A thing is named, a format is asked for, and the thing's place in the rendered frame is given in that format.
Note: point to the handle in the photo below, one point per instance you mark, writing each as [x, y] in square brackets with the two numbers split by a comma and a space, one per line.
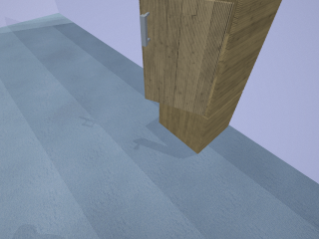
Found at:
[144, 29]

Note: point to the cupboard door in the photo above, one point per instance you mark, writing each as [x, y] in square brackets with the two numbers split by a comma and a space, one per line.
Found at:
[181, 58]

